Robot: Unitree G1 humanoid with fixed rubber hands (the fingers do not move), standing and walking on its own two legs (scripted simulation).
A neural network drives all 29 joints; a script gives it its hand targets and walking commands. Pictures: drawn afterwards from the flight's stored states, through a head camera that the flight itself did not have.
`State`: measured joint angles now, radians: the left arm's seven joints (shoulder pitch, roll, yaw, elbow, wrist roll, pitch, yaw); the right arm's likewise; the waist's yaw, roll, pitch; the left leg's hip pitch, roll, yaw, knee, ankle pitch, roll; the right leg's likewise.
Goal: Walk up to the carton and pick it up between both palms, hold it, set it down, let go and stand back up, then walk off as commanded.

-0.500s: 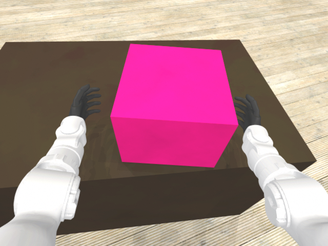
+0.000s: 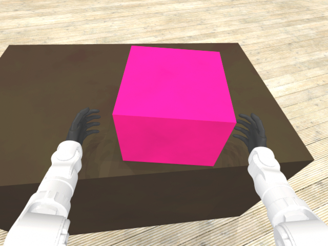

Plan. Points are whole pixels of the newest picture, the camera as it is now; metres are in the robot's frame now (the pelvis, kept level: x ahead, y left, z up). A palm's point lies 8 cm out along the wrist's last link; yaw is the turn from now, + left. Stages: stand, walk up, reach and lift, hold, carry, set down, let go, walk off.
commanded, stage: set down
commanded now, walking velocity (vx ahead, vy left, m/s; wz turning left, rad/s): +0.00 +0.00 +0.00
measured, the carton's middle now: (172, 105) +0.51 -0.01 +0.03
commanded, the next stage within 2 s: none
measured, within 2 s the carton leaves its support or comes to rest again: neither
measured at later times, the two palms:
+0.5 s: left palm (72, 163) +0.32 +0.23 +0.04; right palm (280, 172) +0.27 -0.24 +0.06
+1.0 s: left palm (65, 193) +0.25 +0.23 +0.03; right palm (287, 200) +0.21 -0.23 +0.05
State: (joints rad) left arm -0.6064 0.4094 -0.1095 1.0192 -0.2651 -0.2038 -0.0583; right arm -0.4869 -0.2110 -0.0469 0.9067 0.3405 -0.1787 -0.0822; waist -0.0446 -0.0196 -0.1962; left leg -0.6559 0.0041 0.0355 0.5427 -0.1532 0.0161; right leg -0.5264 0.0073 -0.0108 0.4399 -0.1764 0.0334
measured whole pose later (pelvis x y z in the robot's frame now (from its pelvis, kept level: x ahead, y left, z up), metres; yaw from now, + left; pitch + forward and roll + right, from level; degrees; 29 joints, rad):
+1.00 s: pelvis +0.00 -0.02 +0.01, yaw +1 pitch -1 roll -2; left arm 0.04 0.43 -0.02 0.34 -0.27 0.01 -0.10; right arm 0.24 -0.17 -0.01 0.03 0.33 0.11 -0.16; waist -0.02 -0.02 -0.03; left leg -0.30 0.00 0.04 0.48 -0.17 0.04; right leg -0.21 0.01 0.00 0.44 -0.22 0.02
